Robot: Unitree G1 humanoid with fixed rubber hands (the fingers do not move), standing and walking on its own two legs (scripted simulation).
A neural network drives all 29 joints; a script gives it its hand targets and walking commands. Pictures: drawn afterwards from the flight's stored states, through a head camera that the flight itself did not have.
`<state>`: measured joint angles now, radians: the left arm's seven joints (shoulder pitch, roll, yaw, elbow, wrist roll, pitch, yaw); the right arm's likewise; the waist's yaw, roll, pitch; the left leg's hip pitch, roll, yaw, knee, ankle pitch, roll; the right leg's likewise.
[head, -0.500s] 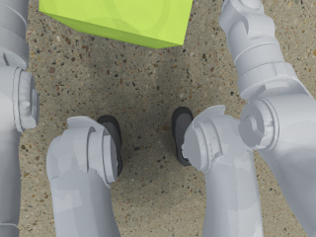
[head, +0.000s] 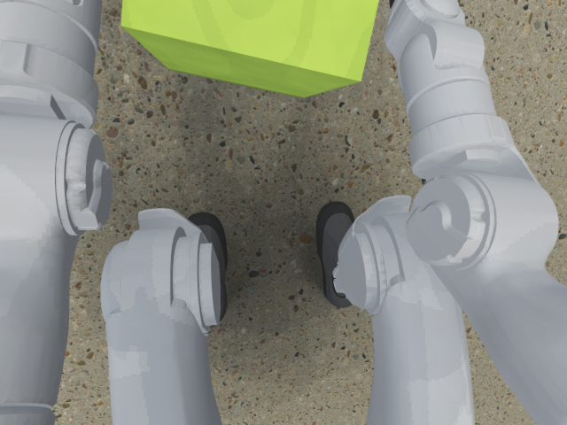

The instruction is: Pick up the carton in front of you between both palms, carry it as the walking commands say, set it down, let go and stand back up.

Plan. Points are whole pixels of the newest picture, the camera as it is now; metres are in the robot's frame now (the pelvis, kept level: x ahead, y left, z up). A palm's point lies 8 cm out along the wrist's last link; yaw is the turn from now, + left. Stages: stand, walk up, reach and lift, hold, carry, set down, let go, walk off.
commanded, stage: reach and lift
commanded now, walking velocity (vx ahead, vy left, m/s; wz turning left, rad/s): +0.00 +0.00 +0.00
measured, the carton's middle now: out of the picture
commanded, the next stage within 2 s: none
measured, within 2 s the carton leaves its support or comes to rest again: leaves its support in 0.08 s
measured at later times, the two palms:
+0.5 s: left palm out of the picture +0.51 +0.21 +0.00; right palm out of the picture +0.50 -0.08 +0.01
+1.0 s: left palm out of the picture +0.47 +0.20 +0.14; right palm out of the picture +0.48 -0.10 +0.15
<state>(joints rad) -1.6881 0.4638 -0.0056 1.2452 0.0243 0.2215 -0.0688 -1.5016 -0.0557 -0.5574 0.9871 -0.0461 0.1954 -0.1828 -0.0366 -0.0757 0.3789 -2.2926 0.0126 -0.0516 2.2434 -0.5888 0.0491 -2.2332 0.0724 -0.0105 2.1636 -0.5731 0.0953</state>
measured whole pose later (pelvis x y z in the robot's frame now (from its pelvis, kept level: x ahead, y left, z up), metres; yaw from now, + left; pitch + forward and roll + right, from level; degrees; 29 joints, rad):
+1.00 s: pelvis +0.02 -0.02 +0.19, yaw +8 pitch +39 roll -2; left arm -0.95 0.06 0.32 0.71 0.24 0.43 -0.03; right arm -0.83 0.16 -0.54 0.51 -0.19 0.37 -0.12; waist -0.03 -0.04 -0.21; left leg -1.78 -0.05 -0.07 1.58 -0.48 -0.02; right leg -1.75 0.07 0.05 1.56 -0.51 0.05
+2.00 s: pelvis +0.09 -0.02 +0.41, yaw +9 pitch -1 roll +0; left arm -0.28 -0.16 0.26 0.39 0.29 0.61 0.01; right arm -0.32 0.17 -0.31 0.42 -0.29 0.55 -0.02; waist 0.00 -0.01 -0.06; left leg -0.25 -0.02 -0.07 0.48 -0.22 -0.01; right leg -0.23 0.03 0.08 0.50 -0.25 0.00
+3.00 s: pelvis +0.10 -0.02 +0.41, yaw +9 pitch -6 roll +0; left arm -0.25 -0.15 0.19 0.25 0.27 0.74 0.01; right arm -0.28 0.16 -0.24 0.28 -0.29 0.68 -0.01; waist 0.00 -0.01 0.01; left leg -0.08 -0.02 -0.07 0.36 -0.18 -0.01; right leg -0.06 0.02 0.08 0.37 -0.21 0.01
